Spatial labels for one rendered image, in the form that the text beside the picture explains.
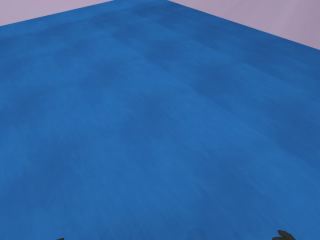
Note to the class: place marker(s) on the right robot hand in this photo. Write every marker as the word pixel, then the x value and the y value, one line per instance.
pixel 285 236

